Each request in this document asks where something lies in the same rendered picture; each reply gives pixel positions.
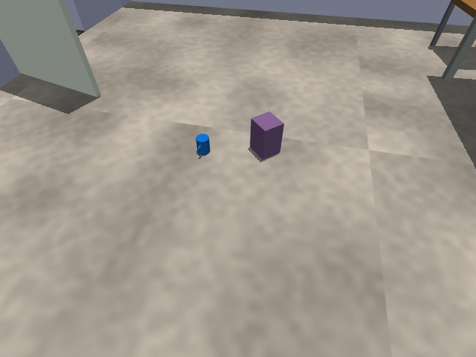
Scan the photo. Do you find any chair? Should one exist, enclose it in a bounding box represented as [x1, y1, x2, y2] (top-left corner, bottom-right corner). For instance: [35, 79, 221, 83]
[430, 0, 476, 46]

